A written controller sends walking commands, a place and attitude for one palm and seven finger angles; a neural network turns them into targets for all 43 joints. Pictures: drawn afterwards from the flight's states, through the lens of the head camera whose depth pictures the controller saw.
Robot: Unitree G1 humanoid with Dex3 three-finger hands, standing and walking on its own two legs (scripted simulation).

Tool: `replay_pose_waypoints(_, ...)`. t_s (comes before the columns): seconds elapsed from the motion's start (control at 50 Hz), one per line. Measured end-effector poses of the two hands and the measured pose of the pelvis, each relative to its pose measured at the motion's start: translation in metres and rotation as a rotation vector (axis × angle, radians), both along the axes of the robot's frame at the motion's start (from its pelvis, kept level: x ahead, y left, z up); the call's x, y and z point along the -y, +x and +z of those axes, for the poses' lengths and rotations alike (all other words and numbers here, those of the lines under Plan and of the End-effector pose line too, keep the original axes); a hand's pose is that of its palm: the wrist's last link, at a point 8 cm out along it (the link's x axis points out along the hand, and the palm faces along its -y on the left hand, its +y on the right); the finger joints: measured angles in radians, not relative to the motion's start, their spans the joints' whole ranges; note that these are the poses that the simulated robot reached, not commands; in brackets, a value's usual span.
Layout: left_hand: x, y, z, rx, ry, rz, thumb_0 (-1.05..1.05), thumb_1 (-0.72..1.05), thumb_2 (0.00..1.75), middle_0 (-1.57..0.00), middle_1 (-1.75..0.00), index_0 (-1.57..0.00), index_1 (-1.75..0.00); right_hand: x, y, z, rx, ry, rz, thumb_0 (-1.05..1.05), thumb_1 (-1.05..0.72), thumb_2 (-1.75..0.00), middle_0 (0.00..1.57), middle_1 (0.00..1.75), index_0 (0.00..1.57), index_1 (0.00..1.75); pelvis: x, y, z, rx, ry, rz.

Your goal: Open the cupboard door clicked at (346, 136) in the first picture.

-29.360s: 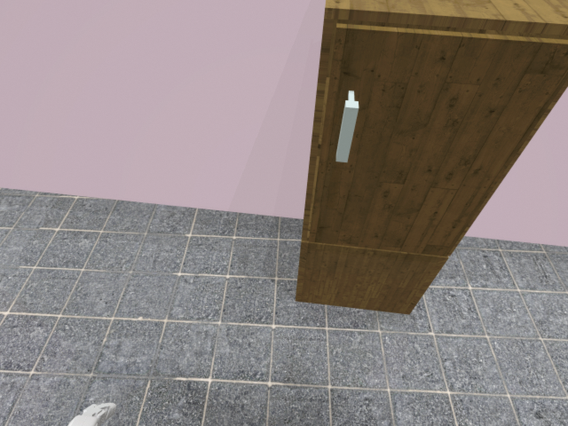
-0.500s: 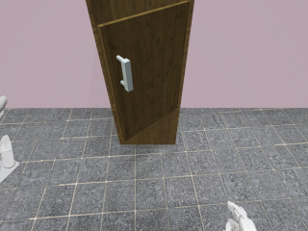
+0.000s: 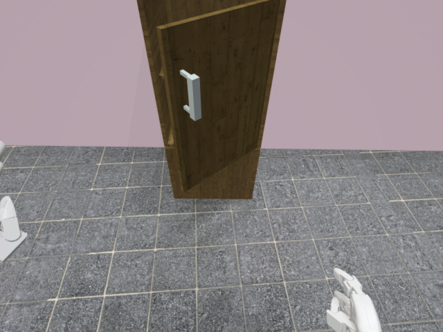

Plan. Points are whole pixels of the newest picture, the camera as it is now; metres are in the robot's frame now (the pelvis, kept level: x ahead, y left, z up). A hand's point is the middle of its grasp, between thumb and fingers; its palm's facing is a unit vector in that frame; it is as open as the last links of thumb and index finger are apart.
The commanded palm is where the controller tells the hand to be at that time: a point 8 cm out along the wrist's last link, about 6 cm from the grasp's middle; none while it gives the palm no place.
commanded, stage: stop stepping back and stand still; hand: left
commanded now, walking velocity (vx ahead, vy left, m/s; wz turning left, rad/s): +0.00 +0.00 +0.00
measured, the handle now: (189, 95) +0.67 +0.12 +0.08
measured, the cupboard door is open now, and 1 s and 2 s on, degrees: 40 40 40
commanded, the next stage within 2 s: let the arm hang, fingers relaxed in 0.52 s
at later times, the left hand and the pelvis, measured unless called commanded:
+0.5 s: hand out of the picture +0.18 +0.31 +0.15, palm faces +0.46 -0.76 -0.46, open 7.4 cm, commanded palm +0.12 +0.33 +0.18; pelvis -0.01 +0.03 +0.00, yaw +2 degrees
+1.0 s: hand out of the picture +0.01 +0.19 -0.18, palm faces +0.02 -0.98 -0.18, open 7.2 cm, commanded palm none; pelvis -0.02 +0.01 +0.00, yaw +4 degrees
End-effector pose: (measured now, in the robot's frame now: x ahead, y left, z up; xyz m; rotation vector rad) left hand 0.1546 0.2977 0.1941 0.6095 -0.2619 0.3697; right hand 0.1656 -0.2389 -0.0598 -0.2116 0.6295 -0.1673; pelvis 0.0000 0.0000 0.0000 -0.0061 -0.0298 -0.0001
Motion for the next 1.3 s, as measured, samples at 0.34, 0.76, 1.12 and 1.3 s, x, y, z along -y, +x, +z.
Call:
replay_pose_waypoints(0.34,-0.029,-0.025,-0.013,0.012,-0.060,0.050,0.02,0.89,0.89,-0.21,-0.31,-0.21,-0.30,-0.050,-0.045,-0.021,-0.125,0.018,0.059,0.01,-0.90,-0.89,0.21,0.30,0.20,0.30,-0.027,-0.015,0.000,0.015,0.006,0.038)
replay_pose_waypoints(0.76,-0.028,-0.006,-0.198,-0.747,-0.329,0.109,0.01,0.90,0.89,-0.20,-0.30,-0.20,-0.30,-0.017,-0.023,-0.051,-0.238,0.005,0.078,0.01,-0.90,-0.89,0.20,0.30,0.20,0.30,-0.032,-0.016,-0.009,-0.028,0.012,0.057)
replay_pose_waypoints(1.12,0.037,-0.183,-0.334,-1.528,-0.648,0.356,0.01,0.93,0.89,-0.21,-0.30,-0.21,-0.30,0.022,-0.158,-0.072,-0.761,-0.035,-0.032,0.01,-0.91,-0.89,0.20,0.30,0.20,0.30,-0.005,-0.016,0.000,0.003,0.006,0.079)
replay_pose_waypoints(1.3,0.010,-0.168,-0.313,-1.474,-0.576,0.428,0.01,0.91,0.89,-0.20,-0.30,-0.20,-0.30,0.007,-0.148,-0.085,-0.737,0.034,-0.011,0.01,-0.91,-0.89,0.20,0.30,0.20,0.30,-0.003,-0.013,0.002,0.007,0.010,0.074)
